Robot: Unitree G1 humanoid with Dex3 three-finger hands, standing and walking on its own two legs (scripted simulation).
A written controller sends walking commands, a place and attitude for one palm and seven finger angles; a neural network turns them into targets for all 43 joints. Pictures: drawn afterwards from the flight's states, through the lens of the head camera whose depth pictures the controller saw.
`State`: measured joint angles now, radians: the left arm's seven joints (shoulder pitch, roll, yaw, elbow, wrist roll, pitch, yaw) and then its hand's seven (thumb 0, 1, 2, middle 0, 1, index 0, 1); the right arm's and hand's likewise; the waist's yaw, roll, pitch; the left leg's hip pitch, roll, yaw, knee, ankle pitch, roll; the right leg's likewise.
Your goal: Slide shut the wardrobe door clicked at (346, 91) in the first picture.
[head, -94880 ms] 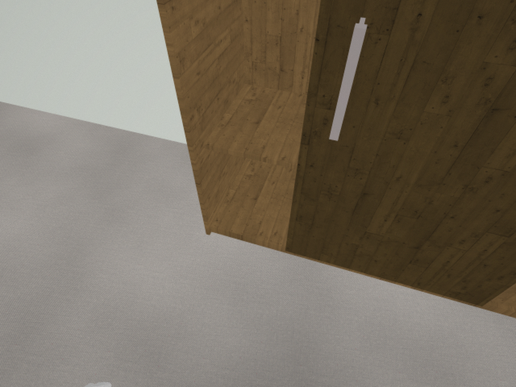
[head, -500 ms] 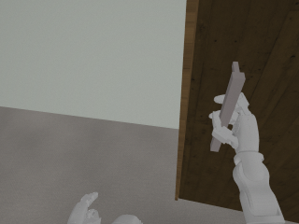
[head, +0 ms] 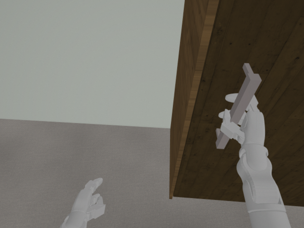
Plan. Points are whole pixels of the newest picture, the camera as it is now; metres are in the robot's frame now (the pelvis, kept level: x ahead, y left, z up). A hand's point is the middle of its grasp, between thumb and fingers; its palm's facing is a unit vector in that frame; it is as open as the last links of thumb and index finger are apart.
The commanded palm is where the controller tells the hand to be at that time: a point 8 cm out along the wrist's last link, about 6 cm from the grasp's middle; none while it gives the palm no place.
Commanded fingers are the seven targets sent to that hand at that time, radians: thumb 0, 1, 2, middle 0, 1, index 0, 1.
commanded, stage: step sideways, sliding the door along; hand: right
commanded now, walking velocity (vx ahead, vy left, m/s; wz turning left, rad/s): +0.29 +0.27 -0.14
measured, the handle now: (231, 112) +0.38 -0.21 +0.11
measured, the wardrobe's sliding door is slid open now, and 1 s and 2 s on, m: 0.00 0.00 0.00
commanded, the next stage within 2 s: stop walking and hold the door there in 0.24 s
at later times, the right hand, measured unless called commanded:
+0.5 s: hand (224, 123) +0.34 -0.18 +0.11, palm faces +0.42 +0.88 -0.23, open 6.2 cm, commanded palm +0.30 -0.21 +0.09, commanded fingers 0.00 -0.90 -0.90 0.45 1.40 0.45 1.40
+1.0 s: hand (223, 123) +0.34 -0.18 +0.11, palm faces +0.47 +0.86 -0.21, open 6.0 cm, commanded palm +0.30 -0.21 +0.09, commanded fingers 0.00 -0.90 -0.90 0.45 1.40 0.45 1.40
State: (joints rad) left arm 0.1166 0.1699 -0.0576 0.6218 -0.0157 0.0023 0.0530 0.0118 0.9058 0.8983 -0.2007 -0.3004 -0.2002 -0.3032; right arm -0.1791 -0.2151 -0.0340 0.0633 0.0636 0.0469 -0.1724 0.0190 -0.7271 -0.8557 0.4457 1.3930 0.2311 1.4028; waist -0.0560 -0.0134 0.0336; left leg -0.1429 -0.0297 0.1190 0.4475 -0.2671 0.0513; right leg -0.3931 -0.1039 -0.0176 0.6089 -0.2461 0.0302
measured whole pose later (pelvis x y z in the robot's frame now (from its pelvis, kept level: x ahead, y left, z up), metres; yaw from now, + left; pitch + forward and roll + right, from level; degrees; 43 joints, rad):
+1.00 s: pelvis +0.05 +0.10 +0.01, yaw -3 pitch -1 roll +2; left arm 0.29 0.18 -0.05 0.67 -0.01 -0.07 0.06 0.02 0.90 0.90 -0.20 -0.30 -0.20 -0.30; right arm -0.01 -0.33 -0.28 0.16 0.06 -0.14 -0.16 -0.08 -0.69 -0.78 0.46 1.40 0.31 1.37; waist 0.01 -0.01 0.00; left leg -0.22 0.01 0.08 0.55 -0.35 -0.02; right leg -0.27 -0.04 -0.12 0.48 -0.19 -0.04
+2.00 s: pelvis -0.01 +0.01 +0.01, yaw -2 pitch +0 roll +2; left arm 0.18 0.13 -0.09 0.66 0.00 -0.04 0.05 0.01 0.90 0.90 -0.20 -0.30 -0.20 -0.30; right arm -0.22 -0.23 -0.09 0.20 0.06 -0.12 -0.13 -0.09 -0.73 -0.78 0.46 1.40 0.32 1.40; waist -0.02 -0.01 0.09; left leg -0.29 -0.01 0.06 0.71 -0.43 -0.02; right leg -0.28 -0.01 -0.11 0.42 -0.14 -0.08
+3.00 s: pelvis -0.02 +0.05 -0.01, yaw -3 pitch +1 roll +0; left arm 0.20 0.25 -0.01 0.65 -0.03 -0.10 0.03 0.01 0.90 0.90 -0.20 -0.30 -0.20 -0.30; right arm -0.33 -0.26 -0.21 0.43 0.04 -0.11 -0.10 -0.03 -0.17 -0.56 0.45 1.40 0.35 1.37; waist 0.01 -0.01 -0.05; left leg -0.26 -0.01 0.08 0.60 -0.36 0.04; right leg -0.41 -0.02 -0.10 0.55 -0.17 -0.03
